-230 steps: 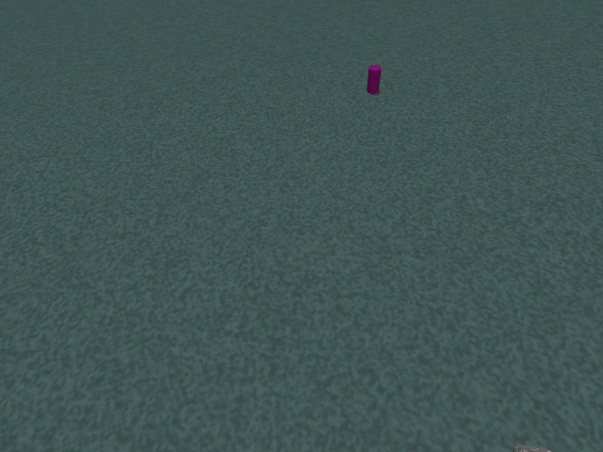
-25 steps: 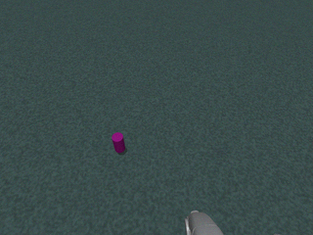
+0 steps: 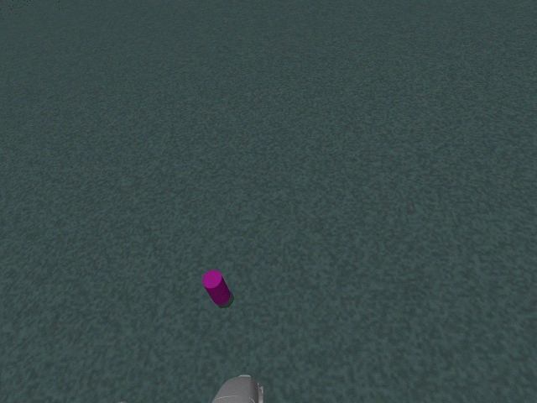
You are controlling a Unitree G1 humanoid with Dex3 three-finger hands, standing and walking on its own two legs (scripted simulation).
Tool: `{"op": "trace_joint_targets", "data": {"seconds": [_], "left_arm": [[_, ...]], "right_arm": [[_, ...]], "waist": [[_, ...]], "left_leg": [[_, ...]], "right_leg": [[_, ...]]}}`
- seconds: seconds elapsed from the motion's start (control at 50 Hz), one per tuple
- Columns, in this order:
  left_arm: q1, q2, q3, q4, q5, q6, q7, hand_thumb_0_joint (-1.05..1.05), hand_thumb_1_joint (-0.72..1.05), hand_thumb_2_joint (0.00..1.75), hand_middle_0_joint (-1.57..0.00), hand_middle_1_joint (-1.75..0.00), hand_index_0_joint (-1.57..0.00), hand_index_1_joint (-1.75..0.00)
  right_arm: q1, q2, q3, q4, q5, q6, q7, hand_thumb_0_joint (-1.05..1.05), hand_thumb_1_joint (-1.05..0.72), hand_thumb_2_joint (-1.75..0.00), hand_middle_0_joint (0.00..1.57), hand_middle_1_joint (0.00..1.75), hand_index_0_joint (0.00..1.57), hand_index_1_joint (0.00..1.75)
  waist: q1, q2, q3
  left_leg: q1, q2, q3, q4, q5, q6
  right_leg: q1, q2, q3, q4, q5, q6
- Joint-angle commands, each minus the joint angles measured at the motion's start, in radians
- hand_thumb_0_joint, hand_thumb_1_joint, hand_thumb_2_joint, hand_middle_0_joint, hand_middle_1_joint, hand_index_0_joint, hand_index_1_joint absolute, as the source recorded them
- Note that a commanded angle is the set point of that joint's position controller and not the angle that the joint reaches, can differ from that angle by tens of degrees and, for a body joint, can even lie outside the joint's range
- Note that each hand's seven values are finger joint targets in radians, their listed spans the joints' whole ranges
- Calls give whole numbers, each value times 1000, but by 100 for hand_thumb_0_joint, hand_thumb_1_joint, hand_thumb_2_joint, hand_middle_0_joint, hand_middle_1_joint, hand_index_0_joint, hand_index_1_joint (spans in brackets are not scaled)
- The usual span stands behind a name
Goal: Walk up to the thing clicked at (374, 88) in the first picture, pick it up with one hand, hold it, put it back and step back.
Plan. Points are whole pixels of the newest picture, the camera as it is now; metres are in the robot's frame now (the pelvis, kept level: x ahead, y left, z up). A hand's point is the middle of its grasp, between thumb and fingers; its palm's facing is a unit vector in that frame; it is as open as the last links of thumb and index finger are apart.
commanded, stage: walk up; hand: left
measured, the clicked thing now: (216, 287) +0.62 +0.32 -0.70
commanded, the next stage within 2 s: none
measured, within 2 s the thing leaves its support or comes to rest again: neither
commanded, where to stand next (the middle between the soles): +0.29 +0.05 m, yaw +2 degrees
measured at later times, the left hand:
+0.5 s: hand (121, 387) +0.18 +0.32 -0.16, palm faces -0.04 -0.94 -0.34, open 7.3 cm
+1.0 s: hand (136, 344) +0.26 +0.32 -0.16, palm faces +0.03 -0.92 -0.39, open 7.4 cm
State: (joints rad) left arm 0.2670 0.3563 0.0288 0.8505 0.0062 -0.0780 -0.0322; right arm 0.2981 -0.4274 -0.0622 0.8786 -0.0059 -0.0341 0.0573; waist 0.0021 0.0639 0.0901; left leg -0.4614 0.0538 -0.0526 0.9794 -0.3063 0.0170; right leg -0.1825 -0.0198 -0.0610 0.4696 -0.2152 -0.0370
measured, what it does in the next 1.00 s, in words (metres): walks ahead: left foot, then right foot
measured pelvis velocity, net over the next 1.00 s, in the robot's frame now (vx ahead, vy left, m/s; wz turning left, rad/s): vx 0.20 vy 0.04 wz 0.02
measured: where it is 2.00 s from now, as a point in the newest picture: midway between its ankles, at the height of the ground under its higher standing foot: (296, 398)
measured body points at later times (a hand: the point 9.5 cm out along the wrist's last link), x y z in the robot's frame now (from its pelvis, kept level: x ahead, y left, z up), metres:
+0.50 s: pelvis +0.14 +0.05 +0.00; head +0.16 +0.07 +0.45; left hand +0.19 +0.37 -0.13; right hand +0.18 -0.27 -0.10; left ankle +0.16 +0.16 -0.74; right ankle +0.23 -0.11 -0.69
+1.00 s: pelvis +0.20 +0.04 -0.02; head +0.20 +0.04 +0.43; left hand +0.26 +0.36 -0.14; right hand +0.27 -0.27 -0.14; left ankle +0.25 +0.17 -0.74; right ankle +0.26 -0.09 -0.74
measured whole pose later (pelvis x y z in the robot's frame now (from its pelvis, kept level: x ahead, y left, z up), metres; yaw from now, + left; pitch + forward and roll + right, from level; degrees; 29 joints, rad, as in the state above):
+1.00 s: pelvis +0.20 +0.04 -0.02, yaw +1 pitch -4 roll +1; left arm 0.22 0.40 0.03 0.92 0.01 -0.01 0.00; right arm 0.24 -0.39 -0.04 0.98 -0.02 -0.02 0.02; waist 0.03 -0.02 0.09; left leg -0.31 0.01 0.03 0.66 -0.26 0.00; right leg -0.35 -0.07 -0.03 0.69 -0.28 0.00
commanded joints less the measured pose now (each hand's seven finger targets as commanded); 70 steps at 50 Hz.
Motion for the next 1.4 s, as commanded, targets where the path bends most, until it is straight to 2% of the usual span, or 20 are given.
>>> {"op": "trace_joint_targets", "data": {"seconds": [0.0,0.1,0.18,0.22,0.24,0.34,0.44,0.54,0.6,0.62,0.64,0.68,0.84,0.92,0.96,0.98,1.0,1.14,1.24,1.38], "left_arm": [[-2,308,99,-80,4,-24,9,0,90,90,-20,-30,-20,-30],[24,325,99,-80,5,-16,-1,0,90,90,-20,-30,-20,-30],[-13,274,74,-96,12,-3,1,0,90,90,-20,-30,-20,-30],[96,156,41,-92,-10,7,1,0,90,90,-20,-30,-20,-30],[89,278,72,-56,1,19,20,0,90,90,-20,-30,-20,-30],[115,274,70,0,-9,25,1,0,90,90,-20,-30,-20,-30],[61,245,64,-16,2,26,-8,0,90,90,-20,-30,-20,-30],[39,200,60,3,3,16,15,0,90,90,-20,-30,-20,-30],[138,241,70,52,8,-6,36,0,90,90,-20,-30,-20,-30],[136,311,91,42,14,-14,43,0,90,90,-20,-30,-20,-30],[129,348,96,10,9,-14,39,0,90,90,-20,-30,-20,-30],[55,377,99,-7,2,1,38,0,90,90,-20,-30,-20,-30],[-29,297,68,-24,18,14,40,0,90,90,-20,-30,-20,-30],[-113,259,48,-22,3,42,33,0,90,90,-20,-30,-20,-30],[-102,196,22,-13,-5,54,30,0,90,90,-20,-30,-20,-30],[-93,188,19,0,-13,61,31,0,90,90,-20,-30,-20,-30],[-87,254,44,41,-7,66,36,0,90,90,-20,-30,-20,-30],[-42,226,35,143,1,36,45,0,90,90,-20,-30,-20,-30],[-142,228,14,151,-5,42,30,0,90,90,-20,-30,-20,-30],[-165,237,11,203,-1,26,31,0,90,90,-20,-30,-20,-30]], "right_arm": [[24,-166,-59,-52,-14,-15,4,0,-90,-90,20,30,20,30],[-40,-157,-62,-59,-19,-36,9,0,-90,-90,20,30,20,30],[165,-209,-87,11,-24,-57,-12,0,-90,-90,20,30,20,30],[198,-326,-103,-26,-34,-72,-31,0,-90,-90,20,30,20,30],[149,-336,-105,-43,-1,-67,-26,0,-90,-90,20,30,20,30],[54,-232,-67,-70,3,-73,-38,0,-90,-90,20,30,20,30],[34,-242,-67,-95,-3,-59,-38,0,-90,-90,20,30,20,30],[-9,-214,-44,-97,-2,-32,-45,0,-90,-90,20,30,20,30],[-22,-143,-17,-97,22,-13,-50,0,-90,-90,20,30,20,30],[24,-93,2,-100,26,-13,-51,0,-90,-90,20,30,20,30],[76,-83,7,-100,19,-2,-49,0,-90,-90,20,30,20,30],[42,-200,-34,-66,5,11,-63,0,-90,-90,20,30,20,30],[6,-136,-19,6,-4,10,-45,0,-90,-90,20,30,20,30],[30,-141,-30,66,-13,1,-52,0,-90,-90,20,30,20,30],[-3,-198,-40,60,-27,-6,-59,0,-90,-90,20,30,20,30],[-81,-252,-39,35,-21,-14,-59,0,-90,-90,20,30,20,30],[-146,-283,-41,29,-13,-9,-56,0,-90,-90,20,30,20,30],[-180,-169,6,58,4,-10,-50,0,-90,-90,20,30,20,30],[-205,-189,1,97,-3,-1,-53,0,-90,-90,20,30,20,30],[-219,-155,15,140,6,-7,-52,0,-90,-90,20,30,20,30]], "waist": [[15,-226,24],[36,-205,14],[-93,-14,-95],[-72,290,-82],[-67,156,-56],[-8,80,-31],[-25,115,-19],[-7,86,-30],[54,-88,-127],[43,-267,-185],[23,-308,-170],[29,-248,-88],[18,-269,-83],[-24,-180,-88],[-24,-11,-62],[-1,120,-45],[6,129,26],[39,72,-125],[4,41,-76],[-9,-94,-100]], "left_leg": [[-44,47,43,-172,63,-37],[86,44,72,-352,121,-24],[443,-21,113,-449,22,17],[548,319,-558,-748,-263,143],[447,389,-612,-760,-311,230],[295,198,-130,-703,118,159],[302,206,-61,-702,115,225],[182,188,13,-528,503,191],[167,82,84,-248,318,97],[68,14,116,-85,97,53],[-38,-68,81,14,-252,30],[-68,-15,34,96,-327,28],[84,-13,64,-239,-119,-8],[312,-45,100,-425,61,0],[330,78,-115,-588,-90,33],[156,234,-375,-759,-410,101],[-22,284,-398,-810,-514,166],[158,124,-91,-544,146,50],[182,96,-107,-671,-195,32],[294,58,-24,-591,112,21]], "right_leg": [[-61,-226,167,-270,-158,-186],[-111,-233,166,-212,-221,-175],[-251,-153,85,135,-160,-110],[-560,86,26,631,-298,-9],[-516,4,116,691,-334,-22],[-364,-61,125,580,-122,1],[-352,-81,60,376,-80,47],[-144,-24,3,201,27,38],[76,-14,28,-13,214,6],[157,-165,249,-54,301,-43],[152,-343,540,-139,121,-137],[36,-377,577,-158,-82,-249],[-91,-214,237,-109,13,-169],[-284,-186,183,-15,-218,-102],[-390,-115,144,65,-364,-38],[-316,-20,67,198,-318,8],[-192,-21,66,336,-301,17],[44,-46,101,-29,32,8],[-54,-51,119,-45,-141,3],[-42,-110,177,-142,56,-4]]}}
